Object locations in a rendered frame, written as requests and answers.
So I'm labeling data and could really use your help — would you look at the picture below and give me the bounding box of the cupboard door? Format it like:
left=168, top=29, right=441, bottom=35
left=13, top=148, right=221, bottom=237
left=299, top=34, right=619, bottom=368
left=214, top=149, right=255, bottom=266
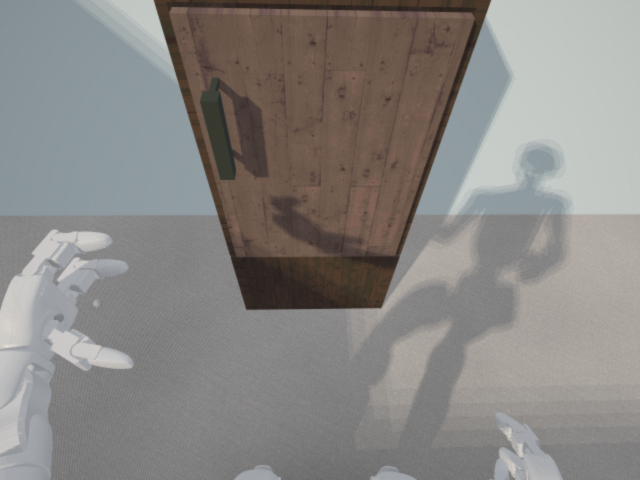
left=169, top=7, right=475, bottom=257

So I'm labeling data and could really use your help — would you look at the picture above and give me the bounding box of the robot right shin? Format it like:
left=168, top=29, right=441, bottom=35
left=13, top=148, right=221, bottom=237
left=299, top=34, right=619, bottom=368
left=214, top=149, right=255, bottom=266
left=377, top=466, right=399, bottom=474

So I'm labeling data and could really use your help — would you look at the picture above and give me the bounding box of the left robot hand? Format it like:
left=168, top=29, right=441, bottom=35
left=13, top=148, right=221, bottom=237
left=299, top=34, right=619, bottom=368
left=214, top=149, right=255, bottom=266
left=0, top=229, right=133, bottom=371

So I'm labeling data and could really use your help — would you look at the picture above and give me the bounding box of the handle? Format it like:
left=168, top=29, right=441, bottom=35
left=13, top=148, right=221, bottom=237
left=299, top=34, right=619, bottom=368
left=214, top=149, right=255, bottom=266
left=200, top=77, right=236, bottom=180

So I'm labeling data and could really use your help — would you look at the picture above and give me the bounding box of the right robot hand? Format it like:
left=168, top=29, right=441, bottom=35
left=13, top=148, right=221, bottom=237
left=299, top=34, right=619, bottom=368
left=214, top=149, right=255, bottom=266
left=490, top=412, right=563, bottom=480

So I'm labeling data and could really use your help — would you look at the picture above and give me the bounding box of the robot left forearm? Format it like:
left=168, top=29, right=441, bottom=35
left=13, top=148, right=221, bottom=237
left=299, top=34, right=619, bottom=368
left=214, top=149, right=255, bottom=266
left=0, top=348, right=55, bottom=480

